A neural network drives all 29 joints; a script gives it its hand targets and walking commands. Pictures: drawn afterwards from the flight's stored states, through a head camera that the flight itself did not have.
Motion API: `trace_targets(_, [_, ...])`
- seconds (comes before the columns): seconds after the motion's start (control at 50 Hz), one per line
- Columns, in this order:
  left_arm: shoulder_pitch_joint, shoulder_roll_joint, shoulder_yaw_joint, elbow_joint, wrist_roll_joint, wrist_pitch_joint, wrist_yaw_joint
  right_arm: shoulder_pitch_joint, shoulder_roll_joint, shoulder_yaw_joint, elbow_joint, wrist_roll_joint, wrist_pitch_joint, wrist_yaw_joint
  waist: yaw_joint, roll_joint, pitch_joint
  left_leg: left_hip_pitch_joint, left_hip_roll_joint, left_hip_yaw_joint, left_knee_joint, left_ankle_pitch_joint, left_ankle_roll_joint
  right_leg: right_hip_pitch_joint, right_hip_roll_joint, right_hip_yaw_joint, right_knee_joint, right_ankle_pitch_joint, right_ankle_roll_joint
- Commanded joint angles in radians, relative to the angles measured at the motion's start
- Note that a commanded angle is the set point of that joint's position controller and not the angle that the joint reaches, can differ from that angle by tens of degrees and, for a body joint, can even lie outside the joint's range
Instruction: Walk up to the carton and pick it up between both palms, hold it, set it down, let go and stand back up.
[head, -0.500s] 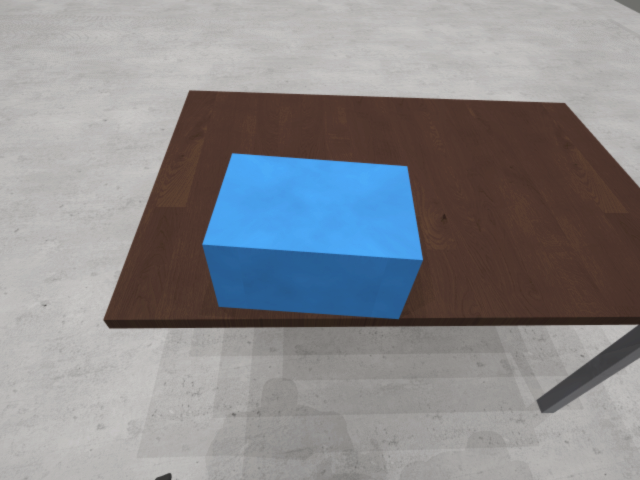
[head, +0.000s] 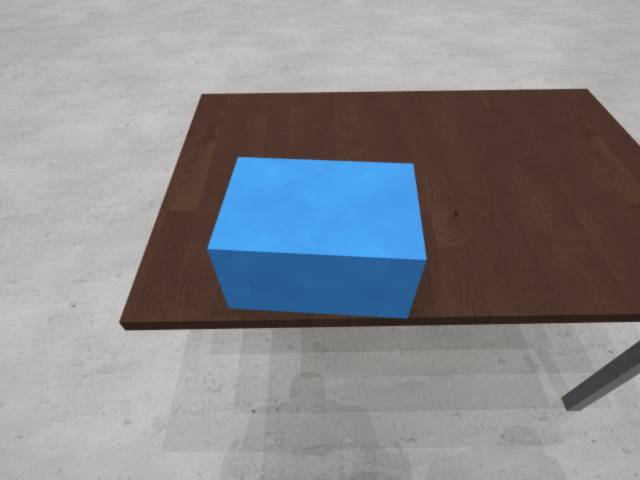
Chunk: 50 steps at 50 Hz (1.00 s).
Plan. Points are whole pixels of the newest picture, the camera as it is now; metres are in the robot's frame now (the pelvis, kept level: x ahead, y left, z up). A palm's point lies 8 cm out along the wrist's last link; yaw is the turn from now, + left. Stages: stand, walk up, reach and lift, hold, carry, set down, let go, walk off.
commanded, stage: walk up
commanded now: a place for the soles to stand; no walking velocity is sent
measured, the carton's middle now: (320, 236) +0.50 +0.02 -0.04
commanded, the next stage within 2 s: none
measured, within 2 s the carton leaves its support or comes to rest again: neither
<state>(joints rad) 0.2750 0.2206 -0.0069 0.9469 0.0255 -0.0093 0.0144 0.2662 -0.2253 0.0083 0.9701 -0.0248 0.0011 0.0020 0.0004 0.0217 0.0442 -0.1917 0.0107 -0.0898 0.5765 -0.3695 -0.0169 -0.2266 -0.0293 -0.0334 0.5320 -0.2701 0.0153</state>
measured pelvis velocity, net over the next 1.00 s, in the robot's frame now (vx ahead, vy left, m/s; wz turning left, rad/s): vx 0.06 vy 0.07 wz -0.10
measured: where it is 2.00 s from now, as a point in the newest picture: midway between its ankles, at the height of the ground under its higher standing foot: outside the picture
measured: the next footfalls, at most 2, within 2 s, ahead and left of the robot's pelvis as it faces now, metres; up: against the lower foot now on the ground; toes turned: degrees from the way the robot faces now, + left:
left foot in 0.24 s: +0.13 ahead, +0.20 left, +0.00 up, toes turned +2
right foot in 0.64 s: +0.09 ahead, -0.02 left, +0.00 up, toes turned -6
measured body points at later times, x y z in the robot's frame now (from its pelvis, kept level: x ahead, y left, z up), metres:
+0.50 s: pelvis +0.05 +0.10 -0.01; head +0.08 +0.12 +0.44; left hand +0.10 +0.36 -0.16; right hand +0.10 -0.14 -0.14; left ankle +0.09 +0.20 -0.73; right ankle +0.06 -0.01 -0.70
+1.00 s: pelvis +0.06 +0.07 +0.00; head +0.05 +0.08 +0.45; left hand +0.17 +0.30 -0.14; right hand +0.12 -0.18 -0.13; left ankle +0.09 +0.20 -0.73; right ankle +0.05 -0.01 -0.73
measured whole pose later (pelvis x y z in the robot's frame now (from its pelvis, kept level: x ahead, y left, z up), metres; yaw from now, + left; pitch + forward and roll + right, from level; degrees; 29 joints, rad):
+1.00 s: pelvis +0.06 +0.07 +0.00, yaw -5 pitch -3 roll +1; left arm 0.20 0.20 -0.02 0.94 -0.01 0.00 0.00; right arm 0.21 -0.22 0.03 0.92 -0.01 0.00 -0.01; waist -0.01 -0.03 0.02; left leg -0.22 0.07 0.17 0.52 -0.24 -0.01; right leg -0.21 0.02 -0.02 0.57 -0.31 -0.05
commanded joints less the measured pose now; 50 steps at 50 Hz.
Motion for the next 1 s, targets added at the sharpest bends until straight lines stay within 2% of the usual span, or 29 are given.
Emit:
trace_targets(0.0, [0.199,0.261,0.083,-0.01,0.023,-0.014,0.053,-0.035,-0.131,-0.038,-0.125,-0.047,0.019,0.02,0.075,-0.123,0.103,-0.513,0.072,0.033,0.338,-0.251,-0.012,0.186,-0.447,0.518,-0.351,-0.412,-0.284])
trace_targets(0.06, [0.115,0.228,0.085,-0.037,0.03,-0.037,0.051,-0.031,-0.124,-0.044,-0.17,-0.035,0.005,0.032,0.044,-0.185,0.118,-0.45,0.132,0.002,0.287,-0.157,-0.023,0.105,-0.402,0.412,-0.351,-0.294,-0.258])
trace_targets(0.1, [0.053,0.217,0.088,-0.052,0.03,-0.042,0.048,0.002,-0.118,-0.048,-0.176,-0.029,0.002,0.042,0.013,-0.211,0.115,-0.357,0.132,0.016,0.242,-0.081,-0.024,0.034,-0.371,0.334,-0.335,-0.206,-0.236])
trace_targets(0.12, [0.015,0.219,0.085,-0.067,0.027,-0.04,0.042,0.031,-0.114,-0.05,-0.17,-0.023,0.001,0.044,-0.004,-0.225,0.104,-0.269,0.124,0.034,0.203,-0.037,-0.019,-0.024,-0.338,0.269,-0.31,-0.158,-0.217])
trace_targets(0.14, [-0.042,0.222,0.084,-0.082,0.026,-0.036,0.034,0.084,-0.109,-0.05,-0.155,-0.015,-0.002,0.044,-0.041,-0.218,0.094,-0.139,0.107,0.063,0.113,0.036,-0.01,-0.109,-0.287,0.182,-0.252,-0.118,-0.186])
trace_targets(0.16, [-0.106,0.208,0.073,-0.094,0.029,-0.027,0.023,0.181,-0.106,-0.056,-0.118,-0.008,-0.008,0.039,-0.099,-0.178,0.071,0.053,0.068,0.111,-0.017,0.162,0.004,-0.221,-0.218,0.075,-0.136,-0.077,-0.137])
trace_targets(0.18, [-0.108,0.151,0.05,-0.097,0.034,-0.018,0.009,0.267,-0.131,-0.071,-0.077,-0.003,-0.015,0.032,-0.128,-0.045,0.051,0.17,0.031,0.124,-0.074,0.267,-0.002,-0.294,-0.12,-0.013,0.034,-0.062,-0.087])
trace_targets(0.2, [-0.059,0.068,0.022,-0.099,0.032,-0.01,-0.001,0.307,-0.184,-0.09,-0.067,0.003,-0.019,0.02,-0.128,0.164,0.022,0.157,0.119,-0.026,-0.155,0.317,0.002,-0.316,-0.028,-0.071,0.237,-0.165,-0.036])
trace_targets(0.22, [0.03,0.041,0.008,-0.105,0.014,0.002,-0.001,0.244,-0.231,-0.088,-0.102,0.017,-0.013,0.004,-0.067,0.267,0.015,0.044,0.257,-0.282,-0.293,0.204,0.06,-0.302,0.038,-0.011,0.32,-0.394,-0.016])
trace_targets(0.24, [0.095,0.075,0.016,-0.087,0.004,0.021,0.005,0.151,-0.253,-0.086,-0.131,0.032,-0.002,-0.011,-0.022,0.187,0.046,-0.073,0.314,-0.36,-0.374,-0.061,0.116,-0.25,0.017,0.043,0.368,-0.47,-0.016])
trace_targets(0.26, [0.122,0.092,0.025,-0.073,-0.004,0.034,0.008,0.089,-0.252,-0.081,-0.139,0.034,0.012,-0.021,-0.003,0.182,0.064,-0.143,0.327,-0.348,-0.416,-0.293,0.159,-0.217,-0.005,0.055,0.417,-0.477,-0.022])
trace_targets(0.28, [0.123,0.099,0.023,-0.072,-0.002,0.039,0.011,0.053,-0.239,-0.077,-0.147,0.033,0.019,-0.025,0.002,0.196,0.106,-0.162,0.317,-0.325,-0.43,-0.353,0.164,-0.236,-0.02,0.052,0.433,-0.446,-0.022])
trace_targets(0.32, [0.122,0.111,0.025,-0.059,0.004,0.03,0.015,0.043,-0.216,-0.064,-0.154,0.029,0.016,-0.03,-0.006,0.183,0.101,-0.121,0.292,-0.263,-0.381,-0.172,0.16,-0.253,-0.04,0.078,0.418,-0.342,-0.018])
trace_targets(0.38, [0.139,0.118,0.031,-0.054,0.007,0.015,0.018,0.021,-0.185,-0.051,-0.153,0.008,-0.001,-0.033,-0.003,0.15,-0.022,-0.053,0.324,-0.225,-0.285,0.181,0.195,-0.18,-0.041,0.082,0.397,-0.278,-0.021])
trace_targets(0.42, [0.109,0.122,0.034,-0.065,0.007,0.017,0.021,-0.017,-0.167,-0.047,-0.168,0.002,-0.007,-0.036,0.001,0.139,-0.05,-0.034,0.345,-0.187,-0.24,0.315,0.214,-0.153,-0.047,0.078,0.369,-0.233,-0.017])
trace_targets(0.44, [0.097,0.12,0.034,-0.07,0.007,0.021,0.02,-0.019,-0.16,-0.044,-0.169,-0.002,-0.009,-0.037,0.001,0.103,-0.057,-0.017,0.344,-0.165,-0.227,0.354,0.218,-0.148,-0.041,0.074,0.349,-0.218,-0.017])
trace_targets(0.52, [0.031,0.105,0.041,-0.099,0.013,0.032,0.017,-0.017,-0.175,-0.046,-0.176,-0.005,-0.015,-0.043,-0.009,0.063,-0.049,-0.008,0.371,-0.144,-0.18,0.518,0.226,-0.134,-0.033,0.063,0.28,-0.168,-0.014])
trace_targets(0.54, [0.025,0.091,0.036,-0.107,0.01,0.03,0.015,-0.03,-0.175,-0.043,-0.175,-0.003,-0.014,-0.042,-0.003,0.049,-0.053,-0.025,0.355,-0.112,-0.165,0.502,0.213,-0.088,-0.027,0.057,0.205,-0.143,-0.023])
trace_targets(0.56, [0.03,0.078,0.036,-0.105,0.007,0.024,0.012,-0.052,-0.177,-0.039,-0.174,-0.003,-0.012,-0.039,0.015,0.042,-0.055,-0.054,0.331,-0.064,-0.142,0.491,0.191,-0.029,-0.028,0.054,0.1,-0.052,-0.033])
trace_targets(0.58, [0.058,0.072,0.034,-0.094,0.003,0.015,0.008,-0.077,-0.17,-0.032,-0.18,0.0,-0.01,-0.034,0.034,0.034,-0.076,-0.079,0.293,-0.007,-0.102,0.455,0.16,0.048,-0.036,0.054,-0.007,0.103,-0.049])
trace_targets(0.6, [0.059,0.1,0.04,-0.092,0.001,0.007,0.004,-0.074,-0.143,-0.021,-0.181,0.004,-0.01,-0.027,0.032,-0.019,-0.094,-0.116,0.239,0.05,-0.045,0.406,0.114,0.114,-0.079,0.113,-0.026,0.272,-0.073])
trace_targets(0.62, [0.028,0.137,0.053,-0.097,-0.003,0.003,0.001,-0.041,-0.106,-0.009,-0.179,0.008,-0.011,-0.022,0.009,-0.092,-0.106,-0.138,0.17,0.114,0.006,0.324,0.073,0.127,-0.143,0.21,-0.045,0.377,-0.108])
trace_targets(0.64, [-0.002,0.158,0.056,-0.103,-0.016,0.002,-0.001,-0.007,-0.065,0.004,-0.174,0.011,-0.011,-0.02,-0.012,-0.146,-0.121,-0.1,0.109,0.154,0.039,0.168,0.044,0.066,-0.207,0.296,-0.096,0.36,-0.146])
trace_targets(0.66, [-0.052,0.164,0.049,-0.093,-0.039,0.005,-0.004,-0.001,-0.057,0.008,-0.161,0.02,-0.002,-0.024,-0.031,-0.139,-0.08,0.026,0.077,0.147,-0.015,0.095,0.046,-0.111,-0.207,0.256,-0.107,0.247,-0.181])
trace_targets(0.68, [-0.081,0.147,0.042,-0.092,-0.042,0.008,-0.009,-0.01,-0.075,0.005,-0.15,0.014,0.002,-0.025,-0.034,-0.131,-0.045,0.077,0.088,0.123,-0.061,0.132,0.052,-0.174,-0.156,0.224,-0.114,0.145,-0.159])
trace_targets(0.72, [-0.071,0.114,0.024,-0.086,-0.037,0.009,-0.012,-0.036,-0.123,-0.004,-0.139,0.012,-0.006,-0.018,-0.012,-0.093,-0.041,0.052,0.134,0.101,-0.107,0.196,0.068,-0.123,-0.09,0.164,-0.097,0.132,-0.107])
trace_targets(0.76, [-0.042,0.123,0.021,-0.079,-0.033,0.003,-0.009,-0.048,-0.132,-0.009,-0.129,0.011,-0.011,-0.012,-0.002,-0.056,-0.033,0.026,0.145,0.106,-0.121,0.225,0.077,-0.091,-0.094,0.175,-0.084,0.175,-0.097])
trace_targets(0.82, [-0.049,0.142,0.023,-0.061,-0.033,-0.005,-0.011,-0.047,-0.114,0.001,-0.122,0.009,-0.018,-0.012,-0.002,-0.062,-0.029,0.025,0.141,0.118,-0.136,0.231,0.072,-0.068,-0.1,0.179,-0.098,0.206,-0.093])
trace_targets(0.98, [-0.048,0.138,0.016,-0.034,-0.037,-0.012,-0.011,-0.051,-0.112,0.002,-0.086,0.012,-0.019,-0.008,-0.003,-0.015,0.03,0.025,0.128,0.132,-0.179,0.118,0.069,-0.123,-0.09,0.2,-0.18,0.069,-0.086])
